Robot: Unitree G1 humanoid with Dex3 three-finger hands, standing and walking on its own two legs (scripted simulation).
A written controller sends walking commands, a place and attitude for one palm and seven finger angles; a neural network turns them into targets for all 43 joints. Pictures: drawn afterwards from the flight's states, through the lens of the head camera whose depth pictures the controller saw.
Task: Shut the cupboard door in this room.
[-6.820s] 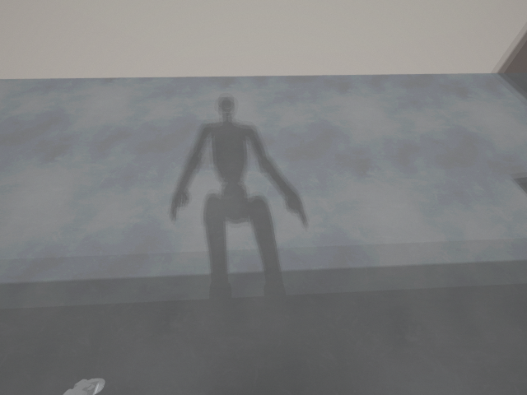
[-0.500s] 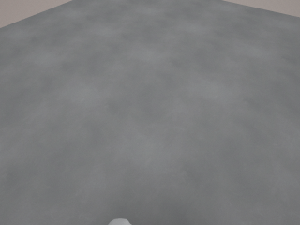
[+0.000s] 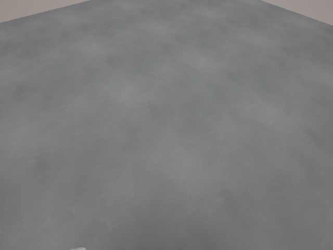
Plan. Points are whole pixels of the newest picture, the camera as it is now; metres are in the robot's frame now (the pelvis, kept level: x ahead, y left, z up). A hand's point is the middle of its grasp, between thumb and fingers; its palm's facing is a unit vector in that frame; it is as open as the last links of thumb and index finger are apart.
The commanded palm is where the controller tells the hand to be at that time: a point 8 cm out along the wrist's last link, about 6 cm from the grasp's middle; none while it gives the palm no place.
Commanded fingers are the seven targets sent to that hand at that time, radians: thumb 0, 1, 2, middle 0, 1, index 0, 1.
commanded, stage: turn or walk to find it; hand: left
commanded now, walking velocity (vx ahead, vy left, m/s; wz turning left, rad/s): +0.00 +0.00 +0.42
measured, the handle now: out of the picture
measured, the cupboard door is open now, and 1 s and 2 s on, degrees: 97 97 97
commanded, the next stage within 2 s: none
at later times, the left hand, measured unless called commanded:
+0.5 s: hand out of the picture -0.04 +0.21 -0.19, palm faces +0.28 -0.94 -0.22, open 7.4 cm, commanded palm none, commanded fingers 0.00 0.90 0.90 -0.20 -0.30 -0.20 -0.30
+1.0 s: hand out of the picture +0.00 +0.21 -0.15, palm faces +0.41 -0.87 -0.28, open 7.4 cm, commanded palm none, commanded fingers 0.00 0.90 0.90 -0.20 -0.30 -0.20 -0.30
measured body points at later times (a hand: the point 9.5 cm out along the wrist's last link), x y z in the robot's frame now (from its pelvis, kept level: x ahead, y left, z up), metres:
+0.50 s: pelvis -0.02 +0.01 -0.01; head +0.01 +0.03 +0.43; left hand -0.05 +0.26 -0.17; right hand +0.11 -0.23 -0.15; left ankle -0.06 +0.12 -0.74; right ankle +0.00 -0.13 -0.74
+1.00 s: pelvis -0.02 -0.02 -0.01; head +0.01 -0.04 +0.44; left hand -0.02 +0.25 -0.13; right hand +0.12 -0.22 -0.17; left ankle -0.06 +0.11 -0.73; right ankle +0.02 -0.11 -0.74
